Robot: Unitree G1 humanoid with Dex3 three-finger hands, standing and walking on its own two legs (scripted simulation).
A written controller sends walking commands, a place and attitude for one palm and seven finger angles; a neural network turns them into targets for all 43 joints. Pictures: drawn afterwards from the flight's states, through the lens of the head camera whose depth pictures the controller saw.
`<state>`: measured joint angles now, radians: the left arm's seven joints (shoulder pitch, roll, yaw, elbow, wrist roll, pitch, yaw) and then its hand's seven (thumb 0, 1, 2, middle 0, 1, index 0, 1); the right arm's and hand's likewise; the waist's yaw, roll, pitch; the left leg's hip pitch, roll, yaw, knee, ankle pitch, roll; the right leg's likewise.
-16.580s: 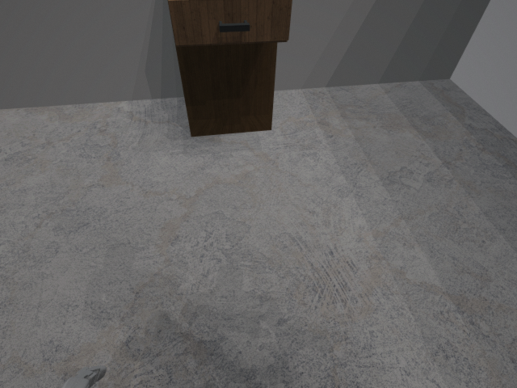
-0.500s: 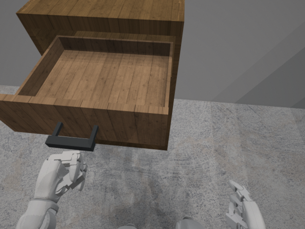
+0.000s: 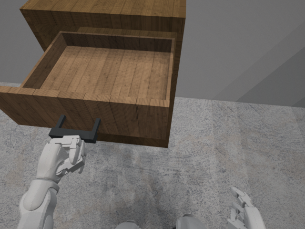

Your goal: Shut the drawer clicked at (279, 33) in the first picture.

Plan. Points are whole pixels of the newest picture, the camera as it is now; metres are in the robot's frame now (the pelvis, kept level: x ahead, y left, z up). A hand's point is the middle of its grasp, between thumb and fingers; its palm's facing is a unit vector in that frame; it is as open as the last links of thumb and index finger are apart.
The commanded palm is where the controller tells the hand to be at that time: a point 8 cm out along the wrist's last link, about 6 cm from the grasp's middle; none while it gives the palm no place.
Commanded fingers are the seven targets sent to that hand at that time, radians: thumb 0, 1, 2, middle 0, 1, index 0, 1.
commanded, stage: push the drawer shut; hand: left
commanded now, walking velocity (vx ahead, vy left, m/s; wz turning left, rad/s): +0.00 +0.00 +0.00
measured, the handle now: (76, 127) +0.35 +0.22 +0.06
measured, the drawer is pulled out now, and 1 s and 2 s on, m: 0.29 0.16 0.04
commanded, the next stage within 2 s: none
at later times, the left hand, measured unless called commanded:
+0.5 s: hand (89, 131) +0.35 +0.18 +0.05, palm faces -0.08 -1.00 -0.05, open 2.9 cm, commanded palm +0.34 +0.23 +0.06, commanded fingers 0.00 0.90 0.90 -1.40 -1.60 -1.40 -1.60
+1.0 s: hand (97, 113) +0.41 +0.18 +0.05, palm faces -0.07 -1.00 -0.05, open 2.8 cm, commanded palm +0.40 +0.23 +0.06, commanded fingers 0.00 0.90 0.90 -1.40 -1.60 -1.40 -1.60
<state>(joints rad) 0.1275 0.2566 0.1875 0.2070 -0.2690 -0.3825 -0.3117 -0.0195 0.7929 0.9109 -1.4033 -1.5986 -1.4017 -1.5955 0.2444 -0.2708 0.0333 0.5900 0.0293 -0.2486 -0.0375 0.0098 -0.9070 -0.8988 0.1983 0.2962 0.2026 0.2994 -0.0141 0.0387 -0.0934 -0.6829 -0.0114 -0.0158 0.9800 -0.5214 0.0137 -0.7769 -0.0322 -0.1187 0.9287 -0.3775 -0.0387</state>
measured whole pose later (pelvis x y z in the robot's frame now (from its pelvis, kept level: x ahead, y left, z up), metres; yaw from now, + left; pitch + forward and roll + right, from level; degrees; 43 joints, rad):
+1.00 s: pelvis +0.00 +0.01 +0.00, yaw -1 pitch +16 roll -1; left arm -0.48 0.31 0.24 0.78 -0.18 -0.41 -0.26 -0.05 0.77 0.93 -1.40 -1.60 -1.40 -1.60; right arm 0.30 -0.27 0.04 0.64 0.01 -0.12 -0.02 0.01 -0.91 -0.90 0.20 0.30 0.20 0.30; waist -0.07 0.02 -0.09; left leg -0.74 -0.02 0.01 0.95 -0.49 0.03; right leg -0.84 -0.03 -0.09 0.90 -0.34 -0.03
